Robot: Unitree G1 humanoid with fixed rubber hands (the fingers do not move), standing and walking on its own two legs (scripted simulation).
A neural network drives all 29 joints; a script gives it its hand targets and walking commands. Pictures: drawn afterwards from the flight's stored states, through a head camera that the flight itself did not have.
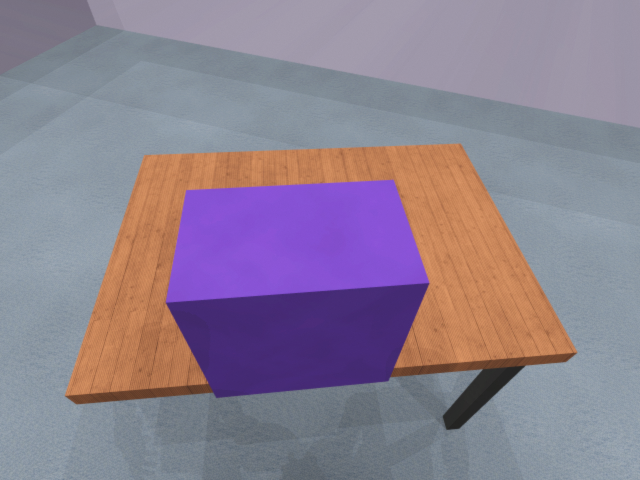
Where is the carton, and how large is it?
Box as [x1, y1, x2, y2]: [166, 180, 428, 397]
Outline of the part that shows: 393,180 186,190 166,303 216,397 388,380 428,285 428,280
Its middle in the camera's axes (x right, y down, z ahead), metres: -0.03 +0.08 +0.59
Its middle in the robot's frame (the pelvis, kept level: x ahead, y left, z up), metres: +0.40 +0.03 -0.03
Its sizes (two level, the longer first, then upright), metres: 0.289 0.179 0.294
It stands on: a table, 0.59 m high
